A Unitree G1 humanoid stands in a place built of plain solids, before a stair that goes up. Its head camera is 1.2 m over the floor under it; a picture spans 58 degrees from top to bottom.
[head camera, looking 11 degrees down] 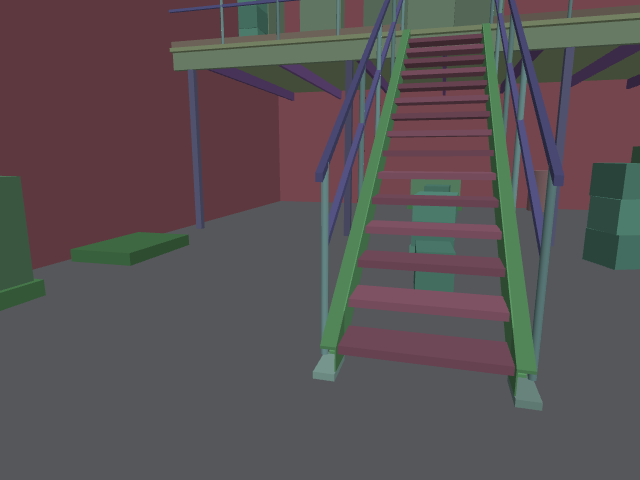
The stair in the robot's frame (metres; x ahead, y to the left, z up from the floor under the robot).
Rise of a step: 0.18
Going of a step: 0.27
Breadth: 0.89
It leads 16 degrees to the right of straight ahead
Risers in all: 16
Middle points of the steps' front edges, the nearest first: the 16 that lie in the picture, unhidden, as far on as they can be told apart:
2.09 -0.53 0.18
2.36 -0.60 0.36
2.62 -0.68 0.54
2.89 -0.75 0.71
3.15 -0.82 0.89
3.42 -0.90 1.07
3.68 -0.97 1.25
3.95 -1.05 1.42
4.21 -1.12 1.60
4.47 -1.19 1.78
4.74 -1.27 1.96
5.00 -1.34 2.13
5.27 -1.41 2.31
5.53 -1.49 2.49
5.80 -1.56 2.67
6.06 -1.64 2.85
